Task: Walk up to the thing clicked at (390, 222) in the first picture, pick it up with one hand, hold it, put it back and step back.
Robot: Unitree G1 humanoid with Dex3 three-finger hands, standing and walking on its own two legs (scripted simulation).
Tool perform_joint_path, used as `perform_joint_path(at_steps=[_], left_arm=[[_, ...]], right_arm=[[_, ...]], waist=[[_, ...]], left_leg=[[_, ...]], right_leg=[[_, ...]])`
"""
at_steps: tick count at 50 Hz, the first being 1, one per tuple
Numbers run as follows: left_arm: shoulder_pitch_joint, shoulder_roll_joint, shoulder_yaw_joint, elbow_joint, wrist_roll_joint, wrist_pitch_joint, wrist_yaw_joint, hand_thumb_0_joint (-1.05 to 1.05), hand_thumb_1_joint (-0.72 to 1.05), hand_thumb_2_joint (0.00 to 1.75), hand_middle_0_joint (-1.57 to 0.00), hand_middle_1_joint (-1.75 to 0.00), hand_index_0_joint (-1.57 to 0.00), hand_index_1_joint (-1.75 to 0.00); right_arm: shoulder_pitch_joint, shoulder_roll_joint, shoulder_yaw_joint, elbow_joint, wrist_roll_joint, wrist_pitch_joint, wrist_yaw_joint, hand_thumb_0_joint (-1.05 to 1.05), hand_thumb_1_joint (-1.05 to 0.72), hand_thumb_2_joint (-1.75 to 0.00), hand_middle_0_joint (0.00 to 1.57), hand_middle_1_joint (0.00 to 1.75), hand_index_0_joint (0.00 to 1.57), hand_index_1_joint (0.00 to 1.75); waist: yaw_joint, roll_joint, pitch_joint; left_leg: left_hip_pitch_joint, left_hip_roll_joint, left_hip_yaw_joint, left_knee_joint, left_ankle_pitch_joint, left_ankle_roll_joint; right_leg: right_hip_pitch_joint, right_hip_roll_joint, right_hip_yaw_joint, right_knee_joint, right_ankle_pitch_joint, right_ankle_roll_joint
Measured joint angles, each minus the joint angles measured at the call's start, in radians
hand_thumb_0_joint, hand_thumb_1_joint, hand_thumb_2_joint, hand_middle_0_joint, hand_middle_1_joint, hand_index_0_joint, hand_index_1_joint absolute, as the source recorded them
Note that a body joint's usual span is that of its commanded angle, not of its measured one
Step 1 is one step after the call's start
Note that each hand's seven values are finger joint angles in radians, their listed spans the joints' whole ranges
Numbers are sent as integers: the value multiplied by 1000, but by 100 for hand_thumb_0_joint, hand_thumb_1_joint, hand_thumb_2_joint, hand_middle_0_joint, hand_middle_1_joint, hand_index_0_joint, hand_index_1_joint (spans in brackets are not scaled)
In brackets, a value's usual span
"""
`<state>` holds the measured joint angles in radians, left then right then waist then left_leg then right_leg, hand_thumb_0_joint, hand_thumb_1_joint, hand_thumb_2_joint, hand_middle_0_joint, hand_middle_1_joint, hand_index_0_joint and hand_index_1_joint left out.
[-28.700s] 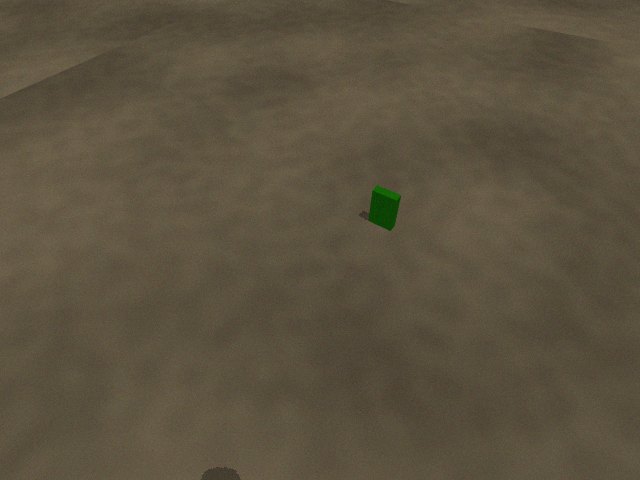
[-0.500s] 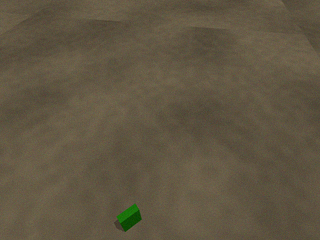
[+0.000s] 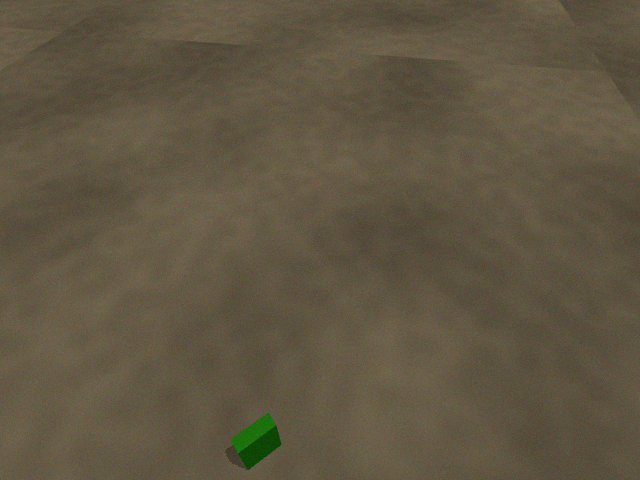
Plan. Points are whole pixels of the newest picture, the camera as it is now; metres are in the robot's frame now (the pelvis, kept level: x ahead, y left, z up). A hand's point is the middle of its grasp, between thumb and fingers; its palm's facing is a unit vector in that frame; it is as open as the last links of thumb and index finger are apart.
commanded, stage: stand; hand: left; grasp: from the side
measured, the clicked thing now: (257, 442) +0.37 +0.18 -0.69
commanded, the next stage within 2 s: step back in 0.22 s
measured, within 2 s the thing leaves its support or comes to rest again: neither
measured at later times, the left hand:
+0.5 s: hand out of the picture +0.08 +0.30 -0.18, palm faces -0.02 -0.92 -0.39, open 7.4 cm
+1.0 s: hand out of the picture -0.04 +0.30 -0.17, palm faces -0.10 -0.91 -0.40, open 7.4 cm
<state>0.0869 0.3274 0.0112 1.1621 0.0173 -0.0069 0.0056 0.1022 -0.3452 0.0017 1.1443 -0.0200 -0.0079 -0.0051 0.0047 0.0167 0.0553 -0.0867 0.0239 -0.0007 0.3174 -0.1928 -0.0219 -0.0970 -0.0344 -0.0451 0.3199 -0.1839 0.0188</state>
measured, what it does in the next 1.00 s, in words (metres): walks backwards: right foot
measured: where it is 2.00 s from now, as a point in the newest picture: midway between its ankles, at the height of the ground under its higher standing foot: outside the picture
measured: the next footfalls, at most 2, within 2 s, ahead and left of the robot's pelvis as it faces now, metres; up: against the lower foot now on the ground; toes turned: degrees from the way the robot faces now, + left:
right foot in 0.94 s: -0.13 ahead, -0.08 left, +0.00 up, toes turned -1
left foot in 1.26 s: -0.20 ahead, +0.16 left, +0.00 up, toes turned -3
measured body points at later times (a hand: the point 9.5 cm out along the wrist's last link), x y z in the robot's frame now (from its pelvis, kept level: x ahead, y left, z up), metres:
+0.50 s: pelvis -0.05 +0.04 -0.03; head +0.01 +0.05 +0.42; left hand +0.08 +0.35 -0.15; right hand +0.04 -0.30 -0.14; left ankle -0.05 +0.14 -0.75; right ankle -0.01 -0.13 -0.75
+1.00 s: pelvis -0.15 +0.04 -0.03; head -0.09 +0.02 +0.41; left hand -0.04 +0.34 -0.15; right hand -0.07 -0.28 -0.16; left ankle -0.07 +0.14 -0.73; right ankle -0.17 -0.08 -0.75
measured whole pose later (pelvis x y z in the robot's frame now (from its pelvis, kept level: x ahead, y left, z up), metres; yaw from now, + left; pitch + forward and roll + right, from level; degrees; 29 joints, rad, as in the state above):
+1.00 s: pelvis -0.15 +0.04 -0.03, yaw -4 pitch -3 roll -1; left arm 0.16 0.36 0.07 0.87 0.04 0.04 0.00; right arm 0.11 -0.38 -0.05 0.87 -0.01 0.05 -0.01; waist -0.01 0.04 0.19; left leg -0.46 0.00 -0.01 0.83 -0.41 0.01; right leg -0.26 0.04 0.04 0.69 -0.38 -0.02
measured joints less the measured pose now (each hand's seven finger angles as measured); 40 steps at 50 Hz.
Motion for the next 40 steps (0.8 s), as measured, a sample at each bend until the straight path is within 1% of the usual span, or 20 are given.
perform_joint_path(at_steps=[11,12,15,17,18,20,21,22,23,24,25,26,27,28,29,30,32,35,38,40], left_arm=[[9,4,1,-5,0,0,-2,1,90,90,-20,-30,-20,-30],[11,5,6,-12,-4,2,-4,1,90,90,-20,-30,-20,-30],[3,13,27,-55,-17,8,-2,1,90,90,-20,-30,-20,-30],[-6,19,37,-89,-17,14,0,1,90,90,-20,-30,-20,-30],[-11,23,40,-105,-14,18,2,1,90,90,-20,-30,-20,-30],[-16,30,46,-139,-2,27,5,1,90,90,-20,-30,-20,-30],[-17,35,47,-154,3,31,7,1,90,90,-20,-30,-20,-30],[-20,41,47,-167,7,36,8,1,90,90,-20,-30,-20,-30],[-25,48,47,-180,9,41,10,1,90,90,-20,-30,-20,-30],[-30,57,46,-193,10,47,12,1,90,90,-20,-30,-20,-30],[-36,63,44,-208,6,55,12,1,90,90,-20,-30,-20,-30],[-48,70,45,-221,0,62,14,1,90,90,-20,-30,-20,-30],[-64,80,49,-233,-4,69,19,1,90,90,-20,-30,-20,-30],[-73,86,53,-243,-5,73,26,1,90,90,-20,-30,-20,-30],[-77,88,54,-248,-6,76,33,1,90,90,-20,-30,-20,-30],[-78,89,53,-251,-7,78,38,1,90,90,-20,-30,-20,-30],[-67,88,49,-256,-12,77,39,1,90,90,-20,-29,-20,-30],[-33,77,46,-266,-6,72,31,1,90,90,-20,-29,-20,-30],[1,67,49,-271,1,75,23,1,90,90,-20,-29,-20,-30],[14,64,53,-276,2,76,18,1,90,90,-20,-30,-20,-30]], right_arm=[[5,3,-1,-2,0,1,3,1,-90,-90,21,30,20,30],[3,2,-4,-8,3,6,7,1,-90,-90,21,30,20,30],[-15,-11,-16,-44,16,22,13,1,-90,-90,21,30,20,30],[-25,-25,-27,-73,21,34,15,1,-90,-90,21,30,20,30],[-29,-33,-33,-87,21,41,16,1,-90,-90,21,30,20,30],[-29,-47,-44,-116,19,56,20,1,-90,-90,21,30,20,30],[-25,-52,-49,-130,20,60,22,1,-90,-90,21,30,20,30],[-17,-57,-53,-144,21,61,24,1,-90,-90,21,30,20,30],[-7,-60,-57,-155,21,60,25,1,-90,-90,21,30,20,30],[6,-62,-60,-165,19,56,26,1,-90,-90,21,30,20,30],[23,-68,-63,-174,13,50,26,1,-90,-90,21,30,20,30],[34,-67,-69,-177,1,45,23,1,-90,-90,21,30,20,30],[38,-57,-71,-175,-8,43,20,1,-90,-90,21,30,20,30],[42,-47,-67,-175,-11,45,20,1,-90,-90,21,30,20,30],[47,-38,-63,-177,-14,47,20,1,-90,-90,21,30,20,30],[51,-29,-60,-180,-16,49,18,1,-90,-90,21,30,20,30],[56,-17,-56,-190,-18,51,8,1,-90,-90,21,30,20,30],[54,-10,-57,-218,-13,44,-5,1,-90,-90,21,30,21,30],[50,-3,-57,-252,-8,33,-12,1,-90,-90,21,30,21,30],[44,-1,-53,-271,-8,28,-13,1,-90,-90,21,30,21,30]], waist=[[-1,-2,-4],[-3,-2,-3],[-10,5,35],[-13,10,64],[-12,8,77],[-7,-3,96],[-8,-10,101],[-11,-16,103],[-15,-23,103],[-20,-30,102],[-25,-28,97],[-28,-34,101],[-24,-53,117],[-22,-66,131],[-26,-70,138],[-29,-72,141],[-30,-74,142],[-28,-61,149],[-27,-48,156],[-24,-42,160]], left_leg=[[2,2,0,-4,4,-2],[-11,3,-2,10,-1,-1],[-76,7,-10,102,-29,6],[-136,4,-16,192,-39,23],[-170,-7,-23,261,-77,33],[-227,-41,-35,416,-198,53],[-245,-53,-37,469,-236,61],[-253,-59,-36,498,-252,66],[-249,-60,-30,493,-240,68],[-231,-56,-22,444,-192,67],[-206,-47,-24,369,-122,61],[-200,-51,-26,351,-165,53],[-207,-63,-19,366,-178,55],[-212,-67,-15,374,-175,59],[-214,-66,-16,370,-165,62],[-215,-64,-16,356,-149,65],[-214,-61,-8,318,-118,70],[-213,-52,12,289,-90,79],[-221,-41,30,288,-77,84],[-235,-34,43,297,-70,83]], right_leg=[[2,2,0,-3,3,-2],[-8,2,-1,6,1,-3],[-54,6,-7,63,-13,-7],[-86,4,-10,100,-20,-9],[-102,-1,-8,120,-24,-9],[-138,-17,6,165,-34,-8],[-155,-26,12,185,-39,-7],[-172,-34,15,206,-44,-3],[-190,-42,17,229,-51,4],[-211,-49,19,260,-62,13],[-237,-51,16,300,-78,15],[-269,-45,38,360,-117,0],[-297,-21,95,438,-203,-16],[-321,19,150,521,-288,-29],[-340,62,189,601,-344,-37],[-359,100,212,677,-366,-43],[-386,143,225,790,-351,-44],[-379,157,204,856,-340,-26],[-334,142,186,810,-355,-7],[-302,127,181,752,-358,-3]])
